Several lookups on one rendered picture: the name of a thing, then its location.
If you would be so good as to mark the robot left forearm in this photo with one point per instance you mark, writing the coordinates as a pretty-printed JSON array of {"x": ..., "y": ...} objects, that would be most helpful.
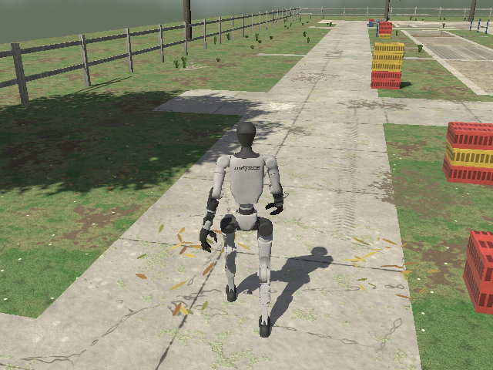
[{"x": 212, "y": 204}]

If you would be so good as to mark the robot left hand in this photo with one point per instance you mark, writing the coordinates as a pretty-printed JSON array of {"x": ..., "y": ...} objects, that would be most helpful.
[{"x": 203, "y": 236}]

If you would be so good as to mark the robot left upper arm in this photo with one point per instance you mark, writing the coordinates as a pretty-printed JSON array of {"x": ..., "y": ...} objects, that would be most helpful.
[{"x": 219, "y": 173}]

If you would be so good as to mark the left robot thigh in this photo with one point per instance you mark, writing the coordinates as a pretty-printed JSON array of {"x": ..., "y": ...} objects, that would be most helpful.
[{"x": 228, "y": 228}]

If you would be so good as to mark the robot left foot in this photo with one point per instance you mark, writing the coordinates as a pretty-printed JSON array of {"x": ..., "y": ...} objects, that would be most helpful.
[{"x": 231, "y": 296}]

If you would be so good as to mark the robot right forearm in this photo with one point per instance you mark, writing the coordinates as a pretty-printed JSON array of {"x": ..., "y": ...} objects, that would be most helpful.
[{"x": 278, "y": 198}]

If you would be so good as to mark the robot right upper arm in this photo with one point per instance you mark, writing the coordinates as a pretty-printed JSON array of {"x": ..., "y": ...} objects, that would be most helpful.
[{"x": 273, "y": 172}]

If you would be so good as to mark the robot right hand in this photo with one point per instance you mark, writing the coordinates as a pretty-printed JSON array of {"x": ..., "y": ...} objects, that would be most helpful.
[{"x": 277, "y": 211}]

